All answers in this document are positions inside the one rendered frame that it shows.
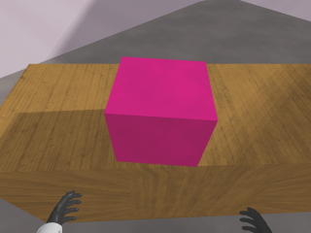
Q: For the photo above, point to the carton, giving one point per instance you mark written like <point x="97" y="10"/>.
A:
<point x="161" y="111"/>

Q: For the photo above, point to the left robot forearm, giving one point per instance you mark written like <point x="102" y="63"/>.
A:
<point x="50" y="227"/>

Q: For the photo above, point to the pedestal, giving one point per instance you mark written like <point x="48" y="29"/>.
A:
<point x="54" y="139"/>

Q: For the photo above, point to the robot right hand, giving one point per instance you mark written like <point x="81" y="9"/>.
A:
<point x="257" y="220"/>

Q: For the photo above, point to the robot left hand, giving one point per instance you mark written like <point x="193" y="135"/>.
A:
<point x="58" y="213"/>

